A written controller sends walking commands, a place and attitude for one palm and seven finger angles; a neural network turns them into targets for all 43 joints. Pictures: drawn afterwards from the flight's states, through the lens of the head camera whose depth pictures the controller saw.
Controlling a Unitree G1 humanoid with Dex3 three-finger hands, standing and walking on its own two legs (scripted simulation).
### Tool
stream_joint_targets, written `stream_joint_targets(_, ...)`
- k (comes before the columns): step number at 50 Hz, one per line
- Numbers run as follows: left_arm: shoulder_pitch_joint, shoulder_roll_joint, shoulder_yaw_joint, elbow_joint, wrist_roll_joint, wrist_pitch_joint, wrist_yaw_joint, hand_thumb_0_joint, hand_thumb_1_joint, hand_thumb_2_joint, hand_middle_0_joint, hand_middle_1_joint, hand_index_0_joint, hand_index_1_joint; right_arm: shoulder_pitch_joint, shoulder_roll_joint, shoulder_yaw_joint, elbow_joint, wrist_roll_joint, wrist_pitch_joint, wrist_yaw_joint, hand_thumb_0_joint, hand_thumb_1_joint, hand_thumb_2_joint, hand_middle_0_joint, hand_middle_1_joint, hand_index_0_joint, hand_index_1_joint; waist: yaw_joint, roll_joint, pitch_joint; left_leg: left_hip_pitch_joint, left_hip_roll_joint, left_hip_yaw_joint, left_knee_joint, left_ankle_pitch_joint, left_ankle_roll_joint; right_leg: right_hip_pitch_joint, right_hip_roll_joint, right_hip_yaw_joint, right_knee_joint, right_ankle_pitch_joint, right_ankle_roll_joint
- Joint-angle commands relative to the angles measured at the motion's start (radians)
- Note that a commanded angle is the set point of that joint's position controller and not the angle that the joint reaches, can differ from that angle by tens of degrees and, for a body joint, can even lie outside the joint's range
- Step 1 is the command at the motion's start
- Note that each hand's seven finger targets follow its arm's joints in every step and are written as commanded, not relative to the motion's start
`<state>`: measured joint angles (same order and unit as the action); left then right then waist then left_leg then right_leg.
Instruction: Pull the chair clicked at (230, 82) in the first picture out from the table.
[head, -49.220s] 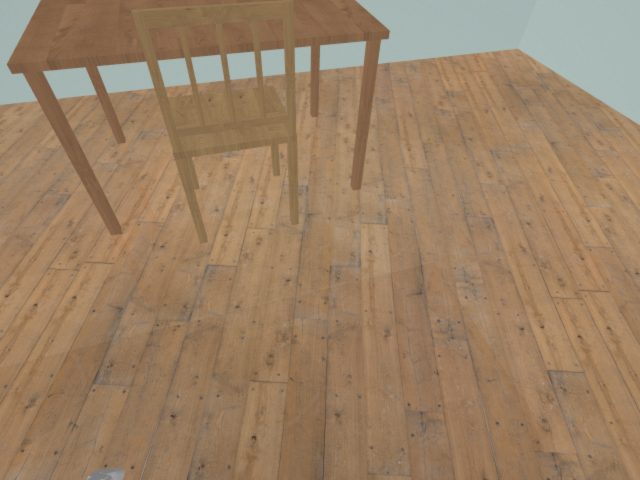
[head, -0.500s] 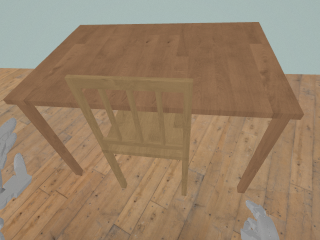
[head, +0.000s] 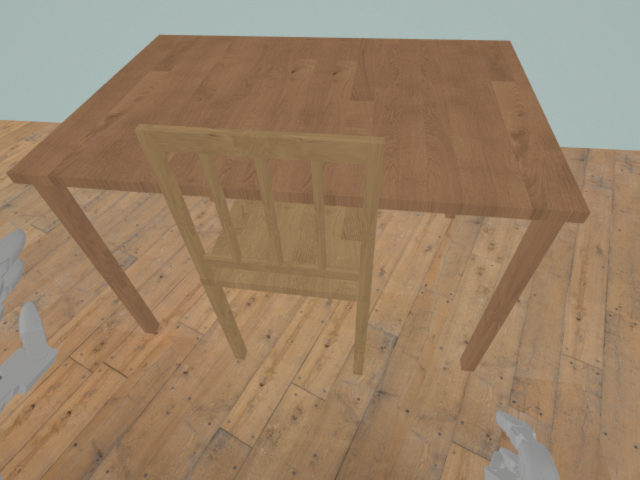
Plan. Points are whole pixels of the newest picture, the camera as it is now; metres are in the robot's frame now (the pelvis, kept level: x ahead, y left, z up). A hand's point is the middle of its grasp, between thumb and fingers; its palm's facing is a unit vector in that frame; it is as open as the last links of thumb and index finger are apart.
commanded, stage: step back with the hand held close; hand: left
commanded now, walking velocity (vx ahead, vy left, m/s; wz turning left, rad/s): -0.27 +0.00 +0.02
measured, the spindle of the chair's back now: (270, 216) +0.61 +0.15 -0.07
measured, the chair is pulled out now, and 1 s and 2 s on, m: -0.09 -0.09 -0.09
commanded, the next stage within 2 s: none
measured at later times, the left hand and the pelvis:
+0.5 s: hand (53, 372) +0.18 +0.24 +0.16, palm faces +0.38 -0.74 -0.55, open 7.4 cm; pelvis -0.03 -0.01 -0.01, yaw +0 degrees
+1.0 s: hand (49, 376) +0.17 +0.24 +0.16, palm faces +0.40 -0.75 -0.53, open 7.4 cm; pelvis -0.04 -0.01 -0.01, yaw +0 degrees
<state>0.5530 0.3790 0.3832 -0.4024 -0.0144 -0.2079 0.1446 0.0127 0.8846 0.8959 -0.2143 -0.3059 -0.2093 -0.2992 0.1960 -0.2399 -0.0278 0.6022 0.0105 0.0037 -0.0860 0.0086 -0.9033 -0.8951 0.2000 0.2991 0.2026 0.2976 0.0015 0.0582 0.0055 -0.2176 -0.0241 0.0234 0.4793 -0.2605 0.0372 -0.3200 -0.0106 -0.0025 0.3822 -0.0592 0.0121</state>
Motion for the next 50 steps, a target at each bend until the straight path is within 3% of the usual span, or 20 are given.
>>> stream_joint_targets(1, -0.045, 0.200, 0.150, -0.212, 0.003, -0.066, 0.025, 0.000, 0.900, 0.900, -0.200, -0.300, -0.200, -0.300, -0.102, -0.130, -0.052, -0.162, -0.007, -0.059, -0.003, 0.000, -0.900, -0.900, 0.200, 0.300, 0.200, 0.300, -0.001, 0.019, -0.051, -0.430, 0.075, -0.064, -0.224, -0.245, 0.047, 0.402, 0.025, 0.034, 0.063, -0.029, 0.013)
stream_joint_targets(8, -0.048, 0.205, 0.157, -0.212, 0.003, -0.067, 0.029, 0.000, 0.900, 0.900, -0.200, -0.300, -0.200, -0.300, -0.091, -0.128, -0.065, -0.148, -0.011, -0.054, 0.008, 0.000, -0.900, -0.900, 0.200, 0.300, 0.200, 0.300, -0.008, -0.039, -0.040, -0.407, 0.053, -0.042, -0.158, -0.211, 0.038, 0.322, 0.008, 0.051, 0.027, -0.034, 0.008)
stream_joint_targets(14, -0.023, 0.236, 0.186, -0.241, 0.008, -0.085, 0.034, 0.000, 0.900, 0.900, -0.200, -0.300, -0.200, -0.300, -0.088, -0.133, -0.076, -0.144, -0.010, -0.044, 0.013, 0.000, -0.900, -0.900, 0.200, 0.300, 0.200, 0.300, -0.016, 0.007, -0.077, -0.434, 0.065, -0.053, -0.168, -0.212, 0.044, 0.363, 0.022, 0.043, 0.052, 0.006, 0.014)
stream_joint_targets(19, -0.001, 0.244, 0.206, -0.247, 0.007, -0.085, 0.037, 0.000, 0.900, 0.900, -0.200, -0.300, -0.200, -0.300, -0.090, -0.132, -0.084, -0.144, -0.006, -0.038, 0.014, 0.000, -0.900, -0.900, 0.200, 0.300, 0.200, 0.300, -0.017, -0.012, -0.087, -0.484, 0.067, -0.064, -0.158, -0.261, 0.048, 0.396, 0.021, 0.055, 0.075, 0.027, 0.017)
stream_joint_targets(22, -0.003, 0.234, 0.192, -0.273, 0.008, -0.092, 0.036, 0.000, 0.900, 0.900, -0.200, -0.300, -0.200, -0.300, -0.083, -0.133, -0.084, -0.144, -0.006, -0.041, 0.014, 0.000, -0.900, -0.900, 0.200, 0.300, 0.200, 0.300, -0.023, -0.001, -0.086, -0.486, 0.065, -0.065, -0.141, -0.294, 0.050, 0.375, 0.016, 0.067, 0.065, -0.004, 0.015)
stream_joint_targets(27, -0.007, 0.237, 0.197, -0.263, 0.005, -0.096, 0.040, 0.000, 0.900, 0.900, -0.200, -0.300, -0.200, -0.300, -0.082, -0.127, -0.089, -0.131, -0.008, -0.038, 0.013, 0.000, -0.900, -0.900, 0.200, 0.300, 0.200, 0.300, -0.028, -0.043, -0.084, -0.429, 0.050, -0.052, -0.110, -0.282, 0.041, 0.308, 0.003, 0.075, 0.007, -0.066, 0.012)
stream_joint_targets(29, -0.009, 0.253, 0.206, -0.266, 0.009, -0.101, 0.042, 0.000, 0.900, 0.900, -0.200, -0.300, -0.200, -0.300, -0.081, -0.135, -0.092, -0.127, -0.009, -0.038, 0.013, 0.000, -0.900, -0.900, 0.200, 0.300, 0.200, 0.300, -0.034, -0.013, -0.075, -0.429, 0.058, -0.061, -0.120, -0.303, 0.044, 0.294, 0.010, 0.072, -0.006, -0.096, 0.012)
stream_joint_targets(30, -0.007, 0.232, 0.191, -0.255, 0.009, -0.101, 0.042, 0.000, 0.900, 0.900, -0.200, -0.300, -0.200, -0.300, -0.083, -0.127, -0.088, -0.128, -0.009, -0.037, 0.012, 0.000, -0.900, -0.900, 0.200, 0.300, 0.200, 0.300, -0.032, -0.007, -0.067, -0.443, 0.060, -0.063, -0.130, -0.305, 0.044, 0.302, 0.015, 0.067, 0.001, -0.103, 0.012)
stream_joint_targets(34, -0.008, 0.256, 0.214, -0.259, 0.016, -0.106, 0.042, 0.000, 0.900, 0.900, -0.200, -0.300, -0.200, -0.300, -0.089, -0.139, -0.091, -0.131, -0.007, -0.036, 0.012, 0.000, -0.900, -0.900, 0.200, 0.300, 0.200, 0.300, -0.032, 0.001, -0.076, -0.502, 0.074, -0.081, -0.157, -0.343, 0.053, 0.366, 0.035, 0.062, 0.039, -0.067, 0.019)
stream_joint_targets(35, -0.009, 0.235, 0.197, -0.266, 0.014, -0.105, 0.042, 0.000, 0.900, 0.900, -0.200, -0.300, -0.200, -0.300, -0.090, -0.133, -0.087, -0.135, -0.008, -0.037, 0.011, 0.000, -0.900, -0.900, 0.200, 0.300, 0.200, 0.300, -0.031, 0.016, -0.071, -0.523, 0.077, -0.085, -0.169, -0.342, 0.054, 0.383, 0.037, 0.058, 0.060, -0.050, 0.018)
stream_joint_targets(39, -0.024, 0.259, 0.219, -0.277, 0.023, -0.104, 0.043, 0.000, 0.900, 0.900, -0.200, -0.300, -0.200, -0.300, -0.095, -0.143, -0.088, -0.139, -0.006, -0.040, 0.010, 0.000, -0.900, -0.900, 0.200, 0.300, 0.200, 0.300, -0.030, 0.014, -0.061, -0.588, 0.091, -0.103, -0.179, -0.395, 0.063, 0.424, 0.049, 0.065, 0.103, -0.030, 0.020)
stream_joint_targets(40, -0.020, 0.240, 0.203, -0.282, 0.022, -0.104, 0.042, 0.000, 0.900, 0.900, -0.200, -0.300, -0.200, -0.300, -0.092, -0.138, -0.085, -0.141, -0.007, -0.041, 0.009, 0.000, -0.900, -0.900, 0.200, 0.300, 0.200, 0.300, -0.029, 0.021, -0.064, -0.595, 0.089, -0.101, -0.176, -0.396, 0.063, 0.431, 0.048, 0.068, 0.114, -0.022, 0.019)
stream_joint_targets(42, -0.023, 0.241, 0.204, -0.283, 0.022, -0.102, 0.041, 0.000, 0.900, 0.900, -0.200, -0.300, -0.200, -0.300, -0.092, -0.137, -0.086, -0.139, -0.008, -0.045, 0.010, 0.000, -0.900, -0.900, 0.200, 0.300, 0.200, 0.300, -0.027, 0.003, -0.063, -0.584, 0.078, -0.088, -0.145, -0.392, 0.059, 0.410, 0.036, 0.083, 0.096, -0.029, 0.017)
stream_joint_targets(44, -0.034, 0.262, 0.223, -0.278, 0.020, -0.100, 0.044, 0.000, 0.900, 0.900, -0.200, -0.300, -0.200, -0.300, -0.083, -0.136, -0.089, -0.129, -0.012, -0.043, 0.012, 0.000, -0.900, -0.900, 0.200, 0.300, 0.200, 0.300, -0.032, -0.042, -0.065, -0.516, 0.057, -0.071, -0.107, -0.363, 0.047, 0.339, 0.016, 0.099, 0.032, -0.070, 0.009)
stream_joint_targets(46, -0.025, 0.240, 0.197, -0.280, 0.012, -0.101, 0.041, 0.000, 0.900, 0.900, -0.200, -0.300, -0.200, -0.300, -0.075, -0.127, -0.088, -0.124, -0.015, -0.043, 0.016, 0.000, -0.900, -0.900, 0.200, 0.300, 0.200, 0.300, -0.034, -0.054, -0.075, -0.426, 0.039, -0.051, -0.075, -0.308, 0.036, 0.266, -0.007, 0.101, -0.027, -0.112, 0.004)
stream_joint_targets(49, -0.021, 0.265, 0.215, -0.271, 0.012, -0.110, 0.044, 0.000, 0.900, 0.900, -0.200, -0.300, -0.200, -0.300, -0.075, -0.130, -0.092, -0.110, -0.016, -0.040, 0.014, 0.000, -0.900, -0.900, 0.200, 0.300, 0.200, 0.300, -0.040, -0.042, -0.085, -0.376, 0.044, -0.060, -0.094, -0.276, 0.034, 0.236, 0.003, 0.074, -0.054, -0.134, 0.007)
stream_joint_targets(50, -0.012, 0.243, 0.197, -0.268, 0.008, -0.110, 0.043, 0.000, 0.900, 0.900, -0.200, -0.300, -0.200, -0.300, -0.079, -0.125, -0.087, -0.114, -0.015, -0.039, 0.012, 0.000, -0.900, -0.900, 0.200, 0.300, 0.200, 0.300, -0.039, -0.025, -0.084, -0.390, 0.048, -0.063, -0.112, -0.275, 0.035, 0.258, 0.011, 0.065, -0.038, -0.124, 0.010)
